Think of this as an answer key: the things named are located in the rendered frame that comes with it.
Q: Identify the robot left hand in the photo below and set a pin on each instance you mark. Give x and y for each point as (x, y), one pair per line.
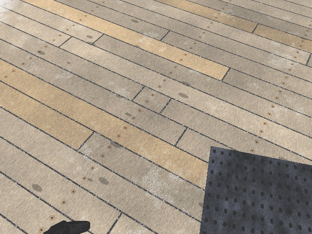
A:
(69, 227)

